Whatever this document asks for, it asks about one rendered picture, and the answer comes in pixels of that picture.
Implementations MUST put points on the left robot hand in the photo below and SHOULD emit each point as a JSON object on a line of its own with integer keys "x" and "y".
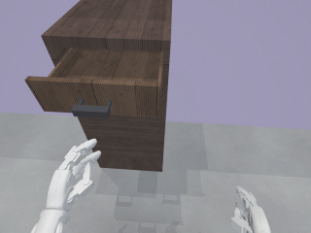
{"x": 61, "y": 194}

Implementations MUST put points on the right robot hand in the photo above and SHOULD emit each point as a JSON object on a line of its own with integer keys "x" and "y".
{"x": 254, "y": 219}

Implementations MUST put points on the cabinet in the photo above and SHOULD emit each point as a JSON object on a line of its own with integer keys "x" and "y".
{"x": 125, "y": 142}

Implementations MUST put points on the handle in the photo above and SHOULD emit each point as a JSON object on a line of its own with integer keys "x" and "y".
{"x": 80, "y": 110}

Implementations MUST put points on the drawer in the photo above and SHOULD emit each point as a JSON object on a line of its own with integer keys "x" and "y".
{"x": 132, "y": 79}

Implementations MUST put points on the robot left forearm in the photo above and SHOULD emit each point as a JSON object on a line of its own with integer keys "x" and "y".
{"x": 52, "y": 220}

